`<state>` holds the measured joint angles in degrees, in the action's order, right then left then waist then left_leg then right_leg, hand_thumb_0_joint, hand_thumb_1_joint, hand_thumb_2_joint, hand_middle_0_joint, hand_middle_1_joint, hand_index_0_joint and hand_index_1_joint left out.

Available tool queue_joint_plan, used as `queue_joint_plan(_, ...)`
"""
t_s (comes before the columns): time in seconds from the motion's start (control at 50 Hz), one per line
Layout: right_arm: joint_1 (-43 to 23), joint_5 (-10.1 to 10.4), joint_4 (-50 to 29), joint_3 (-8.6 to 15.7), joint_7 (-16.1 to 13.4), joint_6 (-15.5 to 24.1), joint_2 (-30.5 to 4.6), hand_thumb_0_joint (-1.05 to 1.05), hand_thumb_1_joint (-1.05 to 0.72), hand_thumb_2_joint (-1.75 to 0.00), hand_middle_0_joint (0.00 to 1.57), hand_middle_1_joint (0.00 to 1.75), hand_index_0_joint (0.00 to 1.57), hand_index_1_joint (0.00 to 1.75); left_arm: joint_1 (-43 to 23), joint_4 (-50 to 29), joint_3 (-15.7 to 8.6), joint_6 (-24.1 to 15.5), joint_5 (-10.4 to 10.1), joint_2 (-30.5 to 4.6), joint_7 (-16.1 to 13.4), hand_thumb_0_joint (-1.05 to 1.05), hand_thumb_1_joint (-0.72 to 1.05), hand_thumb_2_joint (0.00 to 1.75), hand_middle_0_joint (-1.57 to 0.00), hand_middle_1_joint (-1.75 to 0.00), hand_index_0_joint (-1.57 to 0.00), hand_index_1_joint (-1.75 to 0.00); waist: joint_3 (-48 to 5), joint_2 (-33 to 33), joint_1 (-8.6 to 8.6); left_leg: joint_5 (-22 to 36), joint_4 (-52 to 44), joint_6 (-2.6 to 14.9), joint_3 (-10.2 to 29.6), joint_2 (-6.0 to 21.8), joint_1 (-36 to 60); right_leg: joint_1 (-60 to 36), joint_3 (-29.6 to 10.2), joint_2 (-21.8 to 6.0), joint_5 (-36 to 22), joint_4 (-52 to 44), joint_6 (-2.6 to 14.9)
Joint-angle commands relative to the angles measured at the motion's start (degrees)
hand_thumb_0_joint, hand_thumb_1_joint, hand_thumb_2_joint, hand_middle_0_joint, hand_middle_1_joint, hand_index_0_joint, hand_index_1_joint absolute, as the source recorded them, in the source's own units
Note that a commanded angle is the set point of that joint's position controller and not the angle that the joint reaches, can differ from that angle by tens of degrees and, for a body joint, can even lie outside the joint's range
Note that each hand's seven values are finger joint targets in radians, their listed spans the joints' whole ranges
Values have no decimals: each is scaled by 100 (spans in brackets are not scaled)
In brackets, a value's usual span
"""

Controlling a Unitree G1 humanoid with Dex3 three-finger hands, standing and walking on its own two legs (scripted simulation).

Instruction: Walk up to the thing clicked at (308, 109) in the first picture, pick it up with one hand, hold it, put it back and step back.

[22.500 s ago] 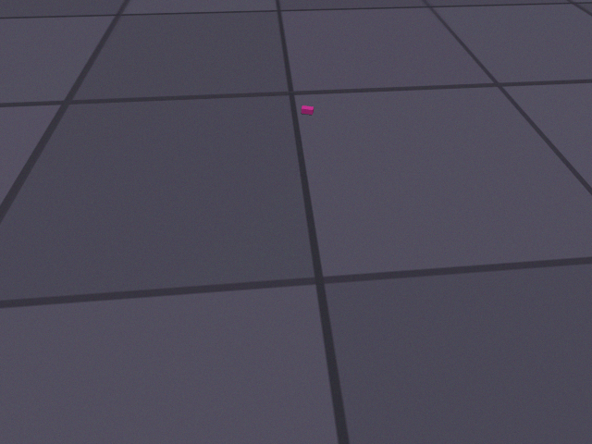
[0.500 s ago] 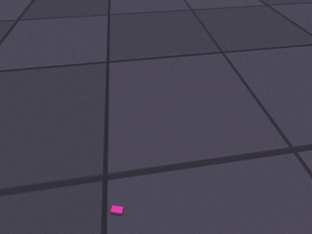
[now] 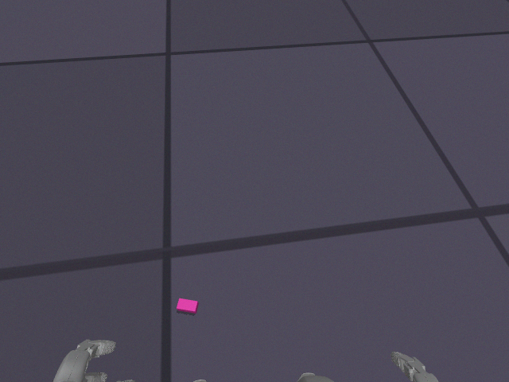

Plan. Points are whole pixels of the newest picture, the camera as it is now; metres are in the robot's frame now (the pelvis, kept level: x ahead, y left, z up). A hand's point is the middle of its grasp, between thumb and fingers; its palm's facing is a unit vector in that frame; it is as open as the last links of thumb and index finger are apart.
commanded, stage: rise first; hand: left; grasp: from above
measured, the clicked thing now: (187, 305) +0.42 +0.22 -0.74
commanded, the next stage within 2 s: none
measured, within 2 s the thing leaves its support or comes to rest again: neither
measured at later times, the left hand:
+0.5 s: hand out of the picture +0.16 +0.27 -0.29, palm faces -0.39 -0.72 -0.57, open 12.7 cm
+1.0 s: hand (149, 333) +0.29 +0.28 -0.48, palm faces -0.53 -0.27 -0.80, open 12.4 cm
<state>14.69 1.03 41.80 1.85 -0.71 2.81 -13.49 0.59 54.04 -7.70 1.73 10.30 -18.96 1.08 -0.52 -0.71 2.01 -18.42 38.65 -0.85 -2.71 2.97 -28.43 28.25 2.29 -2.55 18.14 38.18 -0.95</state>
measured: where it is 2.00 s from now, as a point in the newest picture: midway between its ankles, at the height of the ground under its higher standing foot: outside the picture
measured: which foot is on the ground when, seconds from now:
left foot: down 0.00-1.00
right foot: down 0.00-1.00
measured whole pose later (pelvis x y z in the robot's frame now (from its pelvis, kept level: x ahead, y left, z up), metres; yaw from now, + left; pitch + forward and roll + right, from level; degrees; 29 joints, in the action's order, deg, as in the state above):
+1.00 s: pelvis -0.09 +0.00 -0.33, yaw -3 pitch +34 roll -5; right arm 7.4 -2.8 41.1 2.7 4.4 4.2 -15.3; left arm -32.5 59.1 -7.7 -19.5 54.5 -35.5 -6.0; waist -6.6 0.3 4.8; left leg -37.8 121.2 -0.2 4.7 3.5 -117.5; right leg 114.6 2.9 -3.1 37.3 118.2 -0.7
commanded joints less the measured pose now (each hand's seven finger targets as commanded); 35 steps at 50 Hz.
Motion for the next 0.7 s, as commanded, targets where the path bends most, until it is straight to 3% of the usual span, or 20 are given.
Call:
queue_joint_plan(0.0, -73, -14, -916, 400, -38, 350, -992, 0, -88, -90, 20, 30, 20, 30, 44, -901, -283, -53, 164, -965, -133, 0, -39, 85, -30, -86, -28, -87, -1192, 174, -141, 820, 291, 94, 114, -277, -89, 198, 68, 283, -599, 239, 204)
queue_joint_plan(0.16, -77, -64, -1277, 447, -59, 545, -943, 0, -90, -90, 20, 30, 20, 30, 818, -2086, -342, -66, 577, -931, -148, 0, -37, 82, -34, -82, -32, -84, -1797, 424, -94, 743, 1344, 73, 225, -179, -856, 1213, 29, 262, -461, 1386, 211)
queue_joint_plan(0.2, -170, -60, -1396, 442, -73, 569, -921, 0, -90, -90, 20, 30, 20, 30, 694, -2548, -349, -25, 662, -1005, -177, 0, -35, 80, -35, -81, -33, -83, -1831, 393, -64, 419, 1534, 97, 234, -186, -1103, 1448, -8, 244, -218, 1502, 193)
queue_joint_plan(0.26, -258, -61, -1393, 408, -86, 655, -918, 0, -92, -91, 20, 30, 20, 30, 357, -2504, -330, 7, 867, -1049, -219, 0, -33, 78, -36, -81, -35, -82, -1756, 223, 97, 49, 2013, 150, 255, -194, -1745, 1966, -42, 221, 21, 1853, 173)
queue_joint_plan(0.36, -356, -93, -1373, 426, -21, 838, -1018, 0, -89, -90, 20, 30, 20, 30, -78, -2254, -106, -404, 1488, -1056, -194, 0, -31, 78, -33, -83, -33, -84, -2315, 527, 114, -10, 2974, 89, 414, -176, -2527, 3285, -17, 189, 197, 3094, 205)
queue_joint_plan(0.4, -427, -76, -1356, 438, 22, 873, -1078, 0, -87, -90, 20, 30, 20, 30, -349, -2075, -192, -663, 1804, -1277, -262, 0, -30, 80, -34, -81, -32, -82, -2550, 593, 54, -149, 3345, 81, 483, -193, -2901, 3771, -22, 181, 329, 3548, 213)
queue_joint_plan(0.44, -447, -67, -1316, 459, 78, 886, -1107, 0, -88, -90, 20, 30, 20, 30, -552, -2016, -122, -884, 2046, -1298, -352, 0, -32, 81, -33, -81, -32, -83, -2875, 534, 59, -114, 3755, 94, 499, -212, -3242, 4151, -24, 176, 308, 3923, 214)
queue_joint_plan(0.54, -495, -43, -1197, 547, 163, 814, -1232, 0, -91, -91, 20, 30, 20, 30, -1058, -1972, -367, -1076, 2563, -1855, -593, 0, -35, 82, -30, -87, -29, -88, -3649, 708, -73, 205, 4572, 98, 525, -220, -3731, 4864, -16, 153, 129, 4740, 248)
queue_joint_plan(0.6, -433, -60, -1028, 591, 211, 749, -1248, 0, -93, -91, 20, 30, 20, 30, -1689, -1832, -311, -1157, 2842, -2005, -616, 0, -37, 83, -29, -88, -29, -88, -3933, 726, -19, 119, 5055, 134, 504, -225, -4189, 5245, -32, 151, 164, 5098, 253)
queue_joint_plan(0.66, -356, -99, -900, 614, 236, 675, -1261, 0, -94, -92, 20, 30, 20, 30, -2346, -1506, -435, -1302, 3160, -2398, -636, 0, -35, 81, -29, -90, -30, -88, -4168, 520, 22, -251, 5590, 203, 391, -261, -4857, 5360, -75, 163, 364, 5327, 223)
queue_joint_plan(0.68, -321, -111, -861, 595, 266, 647, -1249, 0, -95, -92, 20, 30, 20, 30, -2391, -1195, -385, -1359, 3252, -2346, -627, 0, -34, 80, -29, -90, -31, -88, -4069, 379, 47, -415, 5699, 210, 407, -283, -5195, 5467, -51, 164, 471, 5449, 226)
